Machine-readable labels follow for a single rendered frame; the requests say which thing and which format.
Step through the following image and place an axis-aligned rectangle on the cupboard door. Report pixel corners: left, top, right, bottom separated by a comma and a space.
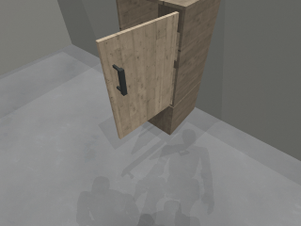
95, 11, 180, 139

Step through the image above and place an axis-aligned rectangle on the handle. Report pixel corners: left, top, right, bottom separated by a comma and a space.
112, 64, 128, 96

